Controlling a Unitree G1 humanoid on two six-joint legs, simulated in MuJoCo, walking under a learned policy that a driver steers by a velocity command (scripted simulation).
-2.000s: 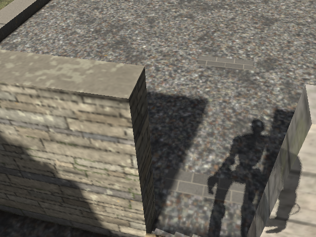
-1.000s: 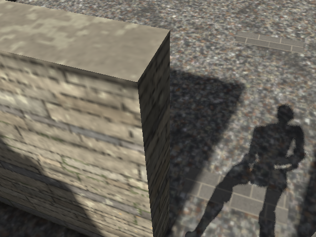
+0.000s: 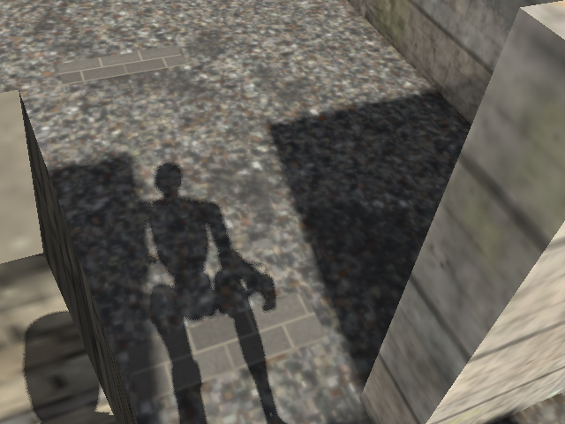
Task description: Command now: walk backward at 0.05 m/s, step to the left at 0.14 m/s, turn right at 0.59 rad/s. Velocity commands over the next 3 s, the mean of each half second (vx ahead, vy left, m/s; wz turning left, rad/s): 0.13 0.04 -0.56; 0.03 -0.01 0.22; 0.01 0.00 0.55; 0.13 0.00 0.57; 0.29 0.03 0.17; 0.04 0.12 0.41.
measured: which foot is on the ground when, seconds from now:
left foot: down 0.00-0.62, up 0.64-0.92, down 0.94-1.00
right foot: up 0.00-0.60, down 0.62-0.94, up 0.96-1.00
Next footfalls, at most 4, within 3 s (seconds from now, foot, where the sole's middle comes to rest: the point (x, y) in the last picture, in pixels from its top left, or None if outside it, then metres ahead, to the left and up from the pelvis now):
0.62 right None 0.13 -0.26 -0.77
0.94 left None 0.07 -0.09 -0.77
1.26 right None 0.14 -0.39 -0.77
1.62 left None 0.07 -0.13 -0.77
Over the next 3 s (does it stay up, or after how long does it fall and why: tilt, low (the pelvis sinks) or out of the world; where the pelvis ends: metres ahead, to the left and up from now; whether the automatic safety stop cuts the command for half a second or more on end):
stays up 0.37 -0.30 -0.20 its command is cut before an obstacle after 2.4 s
